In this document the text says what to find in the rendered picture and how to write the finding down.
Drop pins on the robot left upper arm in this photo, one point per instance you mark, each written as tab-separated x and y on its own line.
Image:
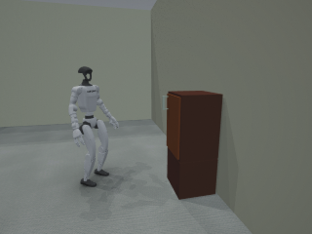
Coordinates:
99	101

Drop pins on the robot right shin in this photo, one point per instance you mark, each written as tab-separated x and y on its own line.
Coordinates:
88	166

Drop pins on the handle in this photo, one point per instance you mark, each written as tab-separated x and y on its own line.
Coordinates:
163	103

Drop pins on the robot left thigh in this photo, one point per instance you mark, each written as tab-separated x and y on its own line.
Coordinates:
103	136

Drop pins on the robot right upper arm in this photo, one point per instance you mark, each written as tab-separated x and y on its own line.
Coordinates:
75	92

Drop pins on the robot left forearm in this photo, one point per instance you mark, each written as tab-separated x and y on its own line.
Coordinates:
105	110

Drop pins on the cupboard door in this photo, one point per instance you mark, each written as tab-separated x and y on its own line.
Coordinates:
173	123

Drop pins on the robot right forearm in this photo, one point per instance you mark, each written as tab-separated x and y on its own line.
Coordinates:
73	117

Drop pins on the robot right hand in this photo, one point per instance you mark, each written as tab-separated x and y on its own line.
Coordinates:
77	133

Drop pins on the robot left hand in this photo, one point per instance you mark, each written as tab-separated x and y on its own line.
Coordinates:
112	120

